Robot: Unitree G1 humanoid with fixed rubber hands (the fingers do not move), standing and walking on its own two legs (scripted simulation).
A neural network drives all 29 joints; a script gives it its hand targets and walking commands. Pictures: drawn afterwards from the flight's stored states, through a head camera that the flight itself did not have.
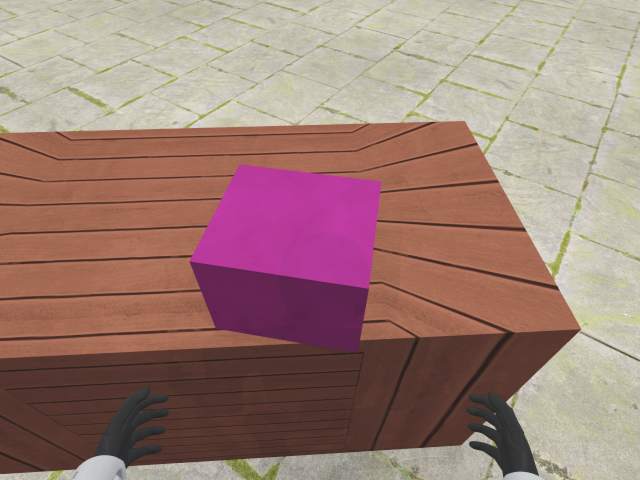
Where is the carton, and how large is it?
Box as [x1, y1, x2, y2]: [189, 164, 380, 352]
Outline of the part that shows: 239,164 189,261 215,327 357,352 369,283 380,181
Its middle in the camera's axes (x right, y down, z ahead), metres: -0.04 +0.03 +0.60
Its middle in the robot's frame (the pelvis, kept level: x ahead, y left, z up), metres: +0.42 +0.04 +0.00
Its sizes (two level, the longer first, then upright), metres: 0.226 0.200 0.172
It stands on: a pedestal, 0.69 m high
